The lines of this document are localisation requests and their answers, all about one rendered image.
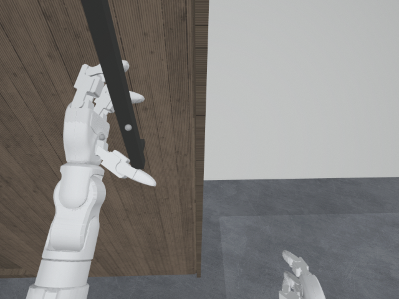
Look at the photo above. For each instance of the wardrobe door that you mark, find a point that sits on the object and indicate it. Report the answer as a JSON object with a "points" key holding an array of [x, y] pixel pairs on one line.
{"points": [[6, 263], [144, 230]]}

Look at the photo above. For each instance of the handle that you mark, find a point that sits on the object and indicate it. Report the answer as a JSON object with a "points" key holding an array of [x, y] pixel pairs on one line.
{"points": [[101, 27]]}

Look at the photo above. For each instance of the right robot hand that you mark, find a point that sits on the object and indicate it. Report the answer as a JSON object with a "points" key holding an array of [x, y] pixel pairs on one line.
{"points": [[306, 287]]}

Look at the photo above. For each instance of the left robot hand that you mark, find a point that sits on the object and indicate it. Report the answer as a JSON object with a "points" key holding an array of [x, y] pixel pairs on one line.
{"points": [[84, 123]]}

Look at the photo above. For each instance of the left robot forearm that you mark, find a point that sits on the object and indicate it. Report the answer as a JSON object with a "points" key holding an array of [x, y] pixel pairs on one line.
{"points": [[72, 236]]}

